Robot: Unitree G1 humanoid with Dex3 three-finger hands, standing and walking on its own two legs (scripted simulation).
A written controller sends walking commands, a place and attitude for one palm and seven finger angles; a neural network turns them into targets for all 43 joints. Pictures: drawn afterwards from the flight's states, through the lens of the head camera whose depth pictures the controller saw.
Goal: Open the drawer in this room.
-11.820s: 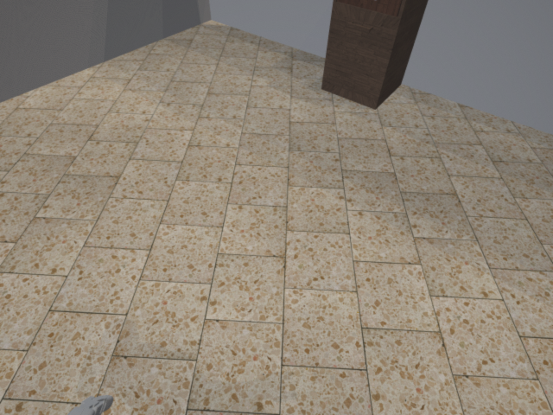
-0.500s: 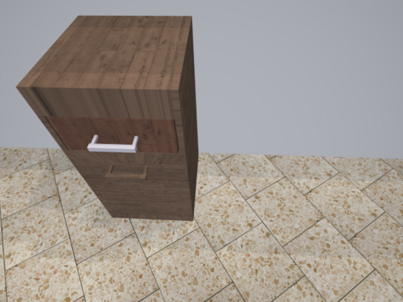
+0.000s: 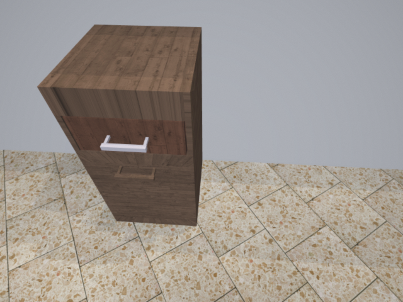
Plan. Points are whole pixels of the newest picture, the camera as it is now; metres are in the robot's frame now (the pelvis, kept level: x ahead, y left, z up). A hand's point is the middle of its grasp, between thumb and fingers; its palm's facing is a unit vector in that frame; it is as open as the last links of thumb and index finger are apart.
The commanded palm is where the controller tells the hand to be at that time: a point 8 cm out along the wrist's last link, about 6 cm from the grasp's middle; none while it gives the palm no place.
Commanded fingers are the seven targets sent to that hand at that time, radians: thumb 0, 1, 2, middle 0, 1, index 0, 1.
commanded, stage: look again from close up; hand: left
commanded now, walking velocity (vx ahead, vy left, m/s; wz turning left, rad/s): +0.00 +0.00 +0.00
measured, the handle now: (125, 143) +0.60 +0.29 -0.11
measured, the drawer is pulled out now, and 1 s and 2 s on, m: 0.00 0.00 0.00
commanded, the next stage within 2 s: shuffle to correct the standing spot in 0.32 s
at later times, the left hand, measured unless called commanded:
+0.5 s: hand out of the picture -0.01 +0.17 -0.17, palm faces +0.01 -0.99 -0.15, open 7.4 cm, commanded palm none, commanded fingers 0.00 0.90 0.90 -0.20 -0.30 -0.20 -0.30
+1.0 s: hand out of the picture +0.13 +0.23 -0.17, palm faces +0.02 -0.98 -0.21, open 7.4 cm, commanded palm none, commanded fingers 0.00 0.90 0.90 -0.20 -0.30 -0.20 -0.30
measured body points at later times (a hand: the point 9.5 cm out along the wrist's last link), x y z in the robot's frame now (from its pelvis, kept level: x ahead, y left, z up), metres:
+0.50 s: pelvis +0.01 +0.02 +0.00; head +0.02 +0.02 +0.45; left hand -0.01 +0.23 -0.16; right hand -0.02 -0.19 -0.16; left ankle -0.02 +0.12 -0.73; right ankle +0.00 -0.10 -0.73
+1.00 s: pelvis +0.08 +0.05 +0.00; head +0.12 +0.04 +0.45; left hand +0.13 +0.28 -0.15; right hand +0.04 -0.16 -0.16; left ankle -0.02 +0.11 -0.73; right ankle +0.08 -0.06 -0.69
